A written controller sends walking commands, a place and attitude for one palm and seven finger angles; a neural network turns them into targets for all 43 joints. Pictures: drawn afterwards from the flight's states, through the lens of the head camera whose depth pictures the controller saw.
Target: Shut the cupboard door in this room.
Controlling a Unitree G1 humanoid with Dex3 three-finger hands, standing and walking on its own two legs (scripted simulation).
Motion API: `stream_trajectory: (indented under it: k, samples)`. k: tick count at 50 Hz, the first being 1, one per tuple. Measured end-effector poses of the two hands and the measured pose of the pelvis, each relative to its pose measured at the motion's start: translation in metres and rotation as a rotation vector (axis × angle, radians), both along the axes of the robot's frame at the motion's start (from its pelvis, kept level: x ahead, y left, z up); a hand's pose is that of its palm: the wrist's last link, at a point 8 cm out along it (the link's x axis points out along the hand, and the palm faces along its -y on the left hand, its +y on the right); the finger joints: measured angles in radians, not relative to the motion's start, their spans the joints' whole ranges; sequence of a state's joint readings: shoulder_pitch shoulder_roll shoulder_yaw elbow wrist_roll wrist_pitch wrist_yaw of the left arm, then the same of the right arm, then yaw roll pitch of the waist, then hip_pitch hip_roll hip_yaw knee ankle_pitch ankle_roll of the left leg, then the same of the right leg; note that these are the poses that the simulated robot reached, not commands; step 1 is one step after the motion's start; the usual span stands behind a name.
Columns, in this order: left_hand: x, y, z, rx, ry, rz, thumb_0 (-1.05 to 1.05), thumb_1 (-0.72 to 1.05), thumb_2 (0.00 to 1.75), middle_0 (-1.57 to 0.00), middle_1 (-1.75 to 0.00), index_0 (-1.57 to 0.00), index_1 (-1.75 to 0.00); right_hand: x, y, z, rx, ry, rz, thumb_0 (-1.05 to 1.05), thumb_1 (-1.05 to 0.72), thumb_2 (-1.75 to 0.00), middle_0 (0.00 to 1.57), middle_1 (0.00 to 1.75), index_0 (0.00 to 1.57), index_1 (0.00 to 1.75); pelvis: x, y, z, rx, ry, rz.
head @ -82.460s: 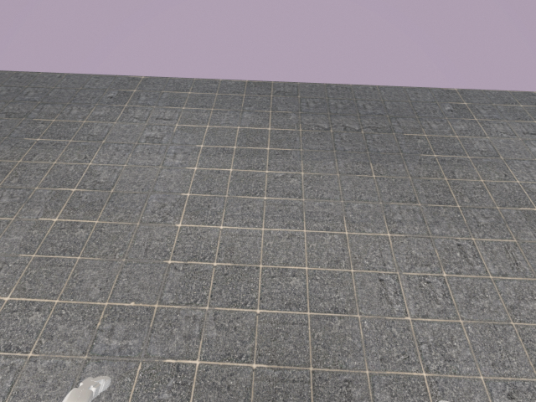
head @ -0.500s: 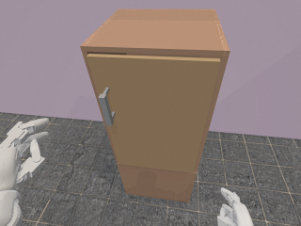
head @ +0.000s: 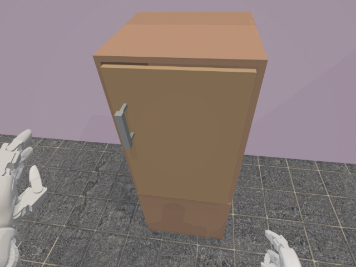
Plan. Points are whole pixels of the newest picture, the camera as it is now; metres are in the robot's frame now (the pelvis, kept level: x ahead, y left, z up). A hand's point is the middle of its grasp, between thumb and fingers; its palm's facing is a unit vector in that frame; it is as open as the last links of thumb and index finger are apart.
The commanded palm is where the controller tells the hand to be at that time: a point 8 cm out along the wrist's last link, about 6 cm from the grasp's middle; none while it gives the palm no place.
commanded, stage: step back with the hand held close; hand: left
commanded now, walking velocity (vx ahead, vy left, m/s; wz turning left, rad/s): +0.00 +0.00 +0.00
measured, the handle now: (126, 126) +0.46 +0.21 +0.07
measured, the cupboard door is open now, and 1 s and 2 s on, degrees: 0 0 0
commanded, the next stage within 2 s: stop stepping back and stand still in 1.30 s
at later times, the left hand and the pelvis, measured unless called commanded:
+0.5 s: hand (29, 203) +0.16 +0.27 +0.16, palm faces +0.40 -0.78 -0.49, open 7.4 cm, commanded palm +0.11 +0.30 +0.17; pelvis -0.04 +0.01 -0.01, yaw -1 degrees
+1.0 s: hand out of the picture +0.08 +0.29 +0.16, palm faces +0.46 -0.77 -0.44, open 7.4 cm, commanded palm +0.02 +0.32 +0.17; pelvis -0.12 +0.02 -0.02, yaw +0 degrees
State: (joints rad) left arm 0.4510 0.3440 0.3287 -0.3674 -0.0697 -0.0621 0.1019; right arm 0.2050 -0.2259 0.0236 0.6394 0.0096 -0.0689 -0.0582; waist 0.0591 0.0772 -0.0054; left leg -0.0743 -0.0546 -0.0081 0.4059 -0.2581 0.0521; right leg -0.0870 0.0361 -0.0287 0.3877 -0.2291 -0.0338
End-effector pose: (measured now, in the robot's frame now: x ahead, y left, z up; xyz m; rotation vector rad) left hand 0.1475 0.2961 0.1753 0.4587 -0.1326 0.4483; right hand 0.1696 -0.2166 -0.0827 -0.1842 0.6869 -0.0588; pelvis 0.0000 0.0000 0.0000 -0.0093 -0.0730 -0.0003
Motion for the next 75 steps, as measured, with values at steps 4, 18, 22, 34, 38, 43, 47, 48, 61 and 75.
stream_trajectory:
  k: [4,18,22,34,38,43,47,48,61,75]
  samples:
    - [-0.003,-0.002,0.002,0.014,0.001,0.0,0.02,0.89,0.89,-0.21,-0.3,-0.21,-0.31,-0.004,-0.005,-0.001,0.006,0.004,-0.009,0.02,-0.91,-0.9,0.2,0.3,0.2,0.3,-0.003,-0.003,0.0,0.0,0.005,-0.001]
    - [-0.009,-0.002,-0.004,0.08,0.031,-0.066,0.02,0.89,0.89,-0.21,-0.3,-0.21,-0.31,-0.039,-0.036,-0.005,-0.07,0.09,-0.134,0.01,-0.91,-0.9,0.2,0.29,0.2,0.3,-0.02,0.003,-0.005,-0.004,0.088,-0.007]
    - [-0.016,0.003,0.005,0.119,-0.007,-0.081,0.02,0.89,0.89,-0.21,-0.3,-0.22,-0.31,-0.05,-0.034,-0.001,-0.077,0.08,-0.157,0.01,-0.91,-0.9,0.2,0.29,0.2,0.3,-0.03,0.006,-0.007,0.001,0.084,-0.017]
    - [-0.059,0.02,-0.011,0.085,-0.055,-0.069,0.01,0.89,0.89,-0.21,-0.3,-0.21,-0.31,-0.096,-0.017,0.006,-0.1,0.057,-0.142,0.01,-0.91,-0.89,0.2,0.3,0.2,0.3,-0.071,0.017,-0.012,-0.025,0.085,-0.015]
    - [-0.073,0.028,-0.013,0.1,-0.071,-0.056,0.01,0.89,0.89,-0.21,-0.3,-0.22,-0.31,-0.114,-0.011,0.004,-0.125,0.075,-0.126,0.01,-0.9,-0.89,0.2,0.3,0.21,0.3,-0.083,0.021,-0.014,-0.031,0.08,-0.002]
    - [-0.091,0.034,-0.001,0.152,-0.146,-0.04,0.02,0.89,0.89,-0.21,-0.3,-0.22,-0.31,-0.126,-0.004,-0.001,-0.132,0.077,-0.099,0.01,-0.9,-0.89,0.2,0.3,0.21,0.3,-0.095,0.022,-0.019,-0.029,0.084,0.009]
    - [-0.1,0.031,0.002,0.157,-0.173,-0.051,0.02,0.89,0.9,-0.21,-0.3,-0.21,-0.31,-0.132,-0.001,-0.004,-0.115,0.059,-0.085,0.01,-0.9,-0.89,0.2,0.3,0.21,0.3,-0.11,0.021,-0.021,-0.032,0.074,0.002]
    - [-0.102,0.03,0.001,0.156,-0.173,-0.059,0.01,0.89,0.9,-0.21,-0.3,-0.21,-0.31,-0.134,0.0,-0.005,-0.111,0.054,-0.083,0.01,-0.9,-0.89,0.2,0.3,0.21,0.3,-0.113,0.021,-0.022,-0.032,0.072,0.0]
    - [-0.158,0.013,0.003,0.185,-0.22,-0.07,0.01,0.88,0.89,-0.21,-0.3,-0.22,-0.31,-0.173,-0.017,-0.011,-0.126,0.082,-0.058,0.01,-0.9,-0.89,0.2,0.3,0.21,0.3,-0.158,0.008,-0.029,-0.015,0.068,0.063]
    - [-0.222,0.043,0.005,0.155,-0.197,-0.021,0.02,0.89,0.9,-0.21,-0.3,-0.21,-0.31,-0.232,0.019,-0.005,-0.087,0.043,-0.052,0.01,-0.91,-0.89,0.2,0.3,0.21,0.3,-0.215,0.024,-0.022,-0.026,0.095,0.03]
